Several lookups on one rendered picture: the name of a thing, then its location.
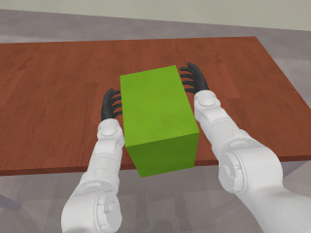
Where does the table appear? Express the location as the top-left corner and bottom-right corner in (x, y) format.
(0, 36), (311, 212)

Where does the robot right hand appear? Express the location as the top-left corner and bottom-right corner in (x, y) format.
(180, 62), (210, 95)

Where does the right robot upper arm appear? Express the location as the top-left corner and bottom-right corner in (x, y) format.
(219, 146), (311, 233)

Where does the robot left hand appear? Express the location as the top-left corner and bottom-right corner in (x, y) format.
(101, 88), (122, 122)

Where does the carton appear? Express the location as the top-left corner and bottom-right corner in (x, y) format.
(120, 65), (200, 178)

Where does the robot left forearm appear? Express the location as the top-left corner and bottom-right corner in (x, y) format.
(61, 118), (125, 229)

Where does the robot right forearm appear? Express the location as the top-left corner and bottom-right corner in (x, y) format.
(193, 90), (283, 179)

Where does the left robot upper arm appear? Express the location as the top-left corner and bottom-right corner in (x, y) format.
(61, 188), (122, 233)

